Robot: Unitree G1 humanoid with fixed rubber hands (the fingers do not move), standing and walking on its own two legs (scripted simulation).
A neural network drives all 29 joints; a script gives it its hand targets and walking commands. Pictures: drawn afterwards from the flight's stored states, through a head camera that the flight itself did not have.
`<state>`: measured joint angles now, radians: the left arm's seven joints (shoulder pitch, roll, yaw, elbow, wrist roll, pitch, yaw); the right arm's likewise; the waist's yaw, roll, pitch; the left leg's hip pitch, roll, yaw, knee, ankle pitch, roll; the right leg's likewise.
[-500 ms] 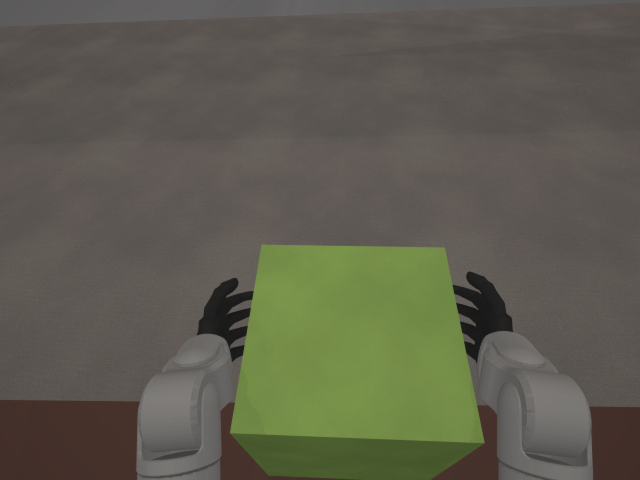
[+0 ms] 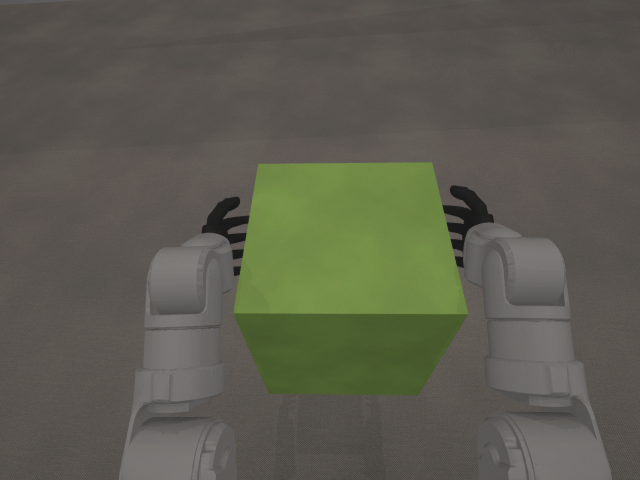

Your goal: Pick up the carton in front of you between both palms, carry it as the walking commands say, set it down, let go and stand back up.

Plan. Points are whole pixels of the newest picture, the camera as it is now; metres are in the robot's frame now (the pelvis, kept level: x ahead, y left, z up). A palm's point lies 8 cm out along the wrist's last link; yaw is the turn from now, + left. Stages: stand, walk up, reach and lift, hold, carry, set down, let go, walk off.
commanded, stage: carry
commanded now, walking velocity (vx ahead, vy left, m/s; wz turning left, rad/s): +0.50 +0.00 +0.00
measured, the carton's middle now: (343, 287) +0.37 -0.01 +0.05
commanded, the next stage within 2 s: none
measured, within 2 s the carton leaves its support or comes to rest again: neither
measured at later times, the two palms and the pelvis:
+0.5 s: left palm (247, 126) +0.72 +0.16 +0.07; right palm (406, 115) +0.73 -0.14 +0.07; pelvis +0.37 +0.00 -0.08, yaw -2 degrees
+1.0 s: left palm (285, 103) +1.06 +0.12 -0.08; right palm (395, 97) +1.06 -0.18 -0.07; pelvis +0.71 -0.01 -0.13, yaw +0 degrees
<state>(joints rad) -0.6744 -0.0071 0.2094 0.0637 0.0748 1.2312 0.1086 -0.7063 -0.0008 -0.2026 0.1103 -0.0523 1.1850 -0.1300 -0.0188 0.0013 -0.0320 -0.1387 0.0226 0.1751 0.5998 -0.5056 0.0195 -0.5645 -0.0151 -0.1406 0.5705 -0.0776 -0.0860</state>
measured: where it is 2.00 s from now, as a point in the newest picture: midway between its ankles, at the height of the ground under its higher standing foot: (329, 232)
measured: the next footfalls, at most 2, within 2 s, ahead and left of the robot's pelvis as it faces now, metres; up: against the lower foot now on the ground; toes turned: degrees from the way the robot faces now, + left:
left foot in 0.50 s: +0.56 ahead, +0.05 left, -0.13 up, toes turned +2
right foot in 0.94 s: +0.86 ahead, -0.08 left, -0.13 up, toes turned -6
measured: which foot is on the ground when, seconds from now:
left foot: down 0.00-0.02, up 0.04-0.48, down 0.50-0.96, up 0.98-1.00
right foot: down 0.00-0.52, up 0.54-0.92, down 0.94-1.00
